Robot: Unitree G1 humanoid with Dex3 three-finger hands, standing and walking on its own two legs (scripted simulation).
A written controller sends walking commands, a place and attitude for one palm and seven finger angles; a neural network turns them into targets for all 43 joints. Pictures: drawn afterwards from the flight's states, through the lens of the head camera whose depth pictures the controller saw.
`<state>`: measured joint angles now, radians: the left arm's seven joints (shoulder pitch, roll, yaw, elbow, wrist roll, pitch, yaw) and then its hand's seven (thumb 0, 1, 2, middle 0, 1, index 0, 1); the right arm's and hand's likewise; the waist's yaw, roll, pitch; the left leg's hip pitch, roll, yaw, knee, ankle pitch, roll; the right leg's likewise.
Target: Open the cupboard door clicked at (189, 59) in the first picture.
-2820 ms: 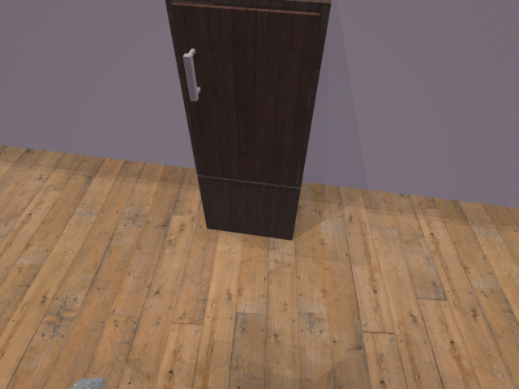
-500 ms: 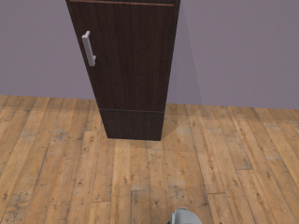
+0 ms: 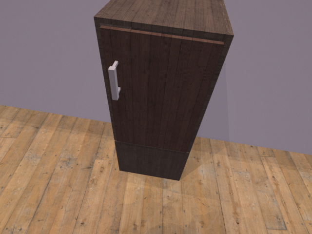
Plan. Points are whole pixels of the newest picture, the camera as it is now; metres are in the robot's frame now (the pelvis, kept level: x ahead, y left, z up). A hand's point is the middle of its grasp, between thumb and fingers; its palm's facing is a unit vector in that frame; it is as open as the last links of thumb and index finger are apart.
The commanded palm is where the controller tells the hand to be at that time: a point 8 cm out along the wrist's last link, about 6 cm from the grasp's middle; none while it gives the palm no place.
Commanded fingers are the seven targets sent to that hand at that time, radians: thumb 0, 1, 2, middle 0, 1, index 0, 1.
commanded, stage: come to a stop and stand still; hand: left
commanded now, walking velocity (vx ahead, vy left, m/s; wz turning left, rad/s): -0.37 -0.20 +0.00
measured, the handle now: (115, 80) +0.58 +0.20 +0.06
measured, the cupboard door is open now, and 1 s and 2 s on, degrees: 0 0 0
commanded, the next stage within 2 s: look again from close up in 0.96 s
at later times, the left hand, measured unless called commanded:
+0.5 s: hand out of the picture +0.07 +0.15 -0.15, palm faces -0.02 -0.96 -0.28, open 7.4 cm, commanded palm none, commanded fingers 0.00 0.90 0.90 -0.20 -0.30 -0.20 -0.30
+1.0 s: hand out of the picture -0.03 +0.11 -0.16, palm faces +0.04 -0.98 -0.19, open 7.3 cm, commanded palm none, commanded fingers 0.00 0.90 0.90 -0.20 -0.30 -0.20 -0.30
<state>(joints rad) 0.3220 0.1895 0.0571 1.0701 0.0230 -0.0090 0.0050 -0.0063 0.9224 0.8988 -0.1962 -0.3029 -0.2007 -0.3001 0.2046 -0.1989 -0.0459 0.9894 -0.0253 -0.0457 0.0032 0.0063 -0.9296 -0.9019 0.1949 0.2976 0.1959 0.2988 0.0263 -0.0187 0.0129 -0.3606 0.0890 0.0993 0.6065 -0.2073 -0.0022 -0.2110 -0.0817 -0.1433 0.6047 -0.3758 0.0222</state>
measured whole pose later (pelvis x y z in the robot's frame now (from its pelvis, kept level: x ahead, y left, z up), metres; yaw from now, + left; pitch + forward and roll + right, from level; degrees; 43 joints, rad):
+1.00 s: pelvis -0.02 -0.06 +0.02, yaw -2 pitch -1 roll +0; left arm 0.30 0.14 0.02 1.14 0.01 0.01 0.02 0.00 0.92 0.90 -0.19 -0.30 -0.20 -0.30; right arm 0.32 -0.11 -0.01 1.14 -0.02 0.02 -0.03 0.01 -0.91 -0.90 0.20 0.30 0.20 0.30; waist 0.01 0.01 0.01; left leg -0.13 0.03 0.04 0.40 -0.26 -0.02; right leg -0.24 0.02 -0.11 0.39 -0.14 -0.06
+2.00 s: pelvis -0.02 +0.00 +0.01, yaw -1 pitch -2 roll +0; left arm 0.38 0.12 0.04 1.09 0.03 0.02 0.02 0.00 0.91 0.90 -0.20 -0.30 -0.20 -0.30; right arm 0.42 -0.14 0.00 1.06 -0.03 -0.01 -0.02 0.01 -0.91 -0.90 0.20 0.30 0.20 0.30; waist 0.01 -0.03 0.00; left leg -0.18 -0.05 0.08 0.54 -0.34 0.08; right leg -0.33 -0.07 -0.06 0.62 -0.31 -0.02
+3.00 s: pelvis +0.01 +0.01 +0.02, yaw -2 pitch -2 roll +0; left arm 0.31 0.14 -0.01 1.08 0.02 0.00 0.02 0.01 0.92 0.90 -0.19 -0.30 -0.20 -0.30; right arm 0.26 -0.15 -0.01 1.10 -0.01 0.00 -0.02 0.01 -0.93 -0.90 0.20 0.30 0.20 0.30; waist 0.00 -0.01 0.03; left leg -0.20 0.02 0.11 0.44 -0.21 0.02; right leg -0.22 -0.04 -0.07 0.45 -0.20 0.00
